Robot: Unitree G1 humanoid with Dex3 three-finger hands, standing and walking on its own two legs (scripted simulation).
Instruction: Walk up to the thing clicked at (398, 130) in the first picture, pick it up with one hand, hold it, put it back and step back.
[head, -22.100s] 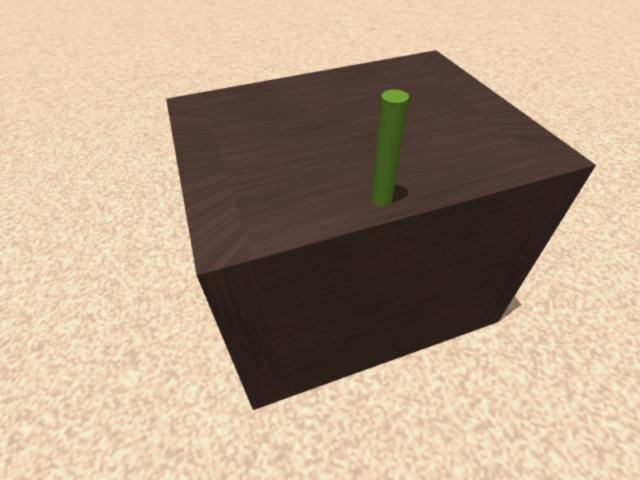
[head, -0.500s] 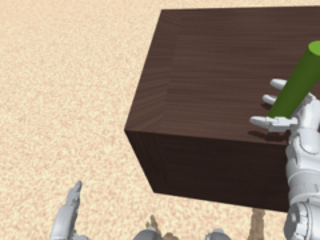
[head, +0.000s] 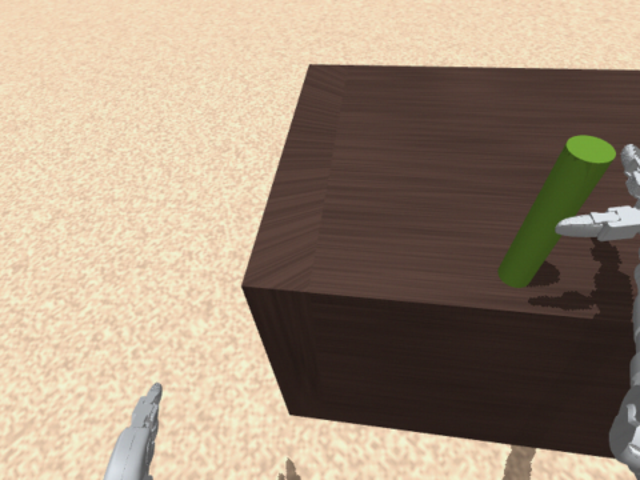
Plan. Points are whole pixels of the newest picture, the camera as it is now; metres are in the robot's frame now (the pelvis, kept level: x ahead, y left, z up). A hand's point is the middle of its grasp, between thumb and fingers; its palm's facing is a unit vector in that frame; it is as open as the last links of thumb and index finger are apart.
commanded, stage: rise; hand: right
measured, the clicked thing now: (545, 223) +0.44 -0.22 +0.09
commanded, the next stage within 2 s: sink last in 0.08 s
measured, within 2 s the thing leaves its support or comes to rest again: neither
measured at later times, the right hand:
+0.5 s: hand out of the picture +0.37 -0.36 +0.16, palm faces +0.49 +0.80 -0.35, open 17.4 cm
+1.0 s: hand out of the picture +0.18 -0.24 +0.13, palm faces +0.38 +0.85 -0.38, open 17.4 cm
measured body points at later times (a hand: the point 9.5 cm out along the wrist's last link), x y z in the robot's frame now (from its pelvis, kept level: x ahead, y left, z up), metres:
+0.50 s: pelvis +0.02 -0.01 +0.03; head +0.04 -0.01 +0.48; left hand +0.19 +0.24 -0.03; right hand +0.34 -0.40 +0.18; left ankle -0.01 +0.14 -0.69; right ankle +0.03 -0.13 -0.69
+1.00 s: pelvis +0.01 +0.02 +0.03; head +0.01 +0.04 +0.48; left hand +0.19 +0.27 -0.04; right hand +0.15 -0.28 +0.15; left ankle -0.01 +0.14 -0.69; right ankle +0.03 -0.13 -0.69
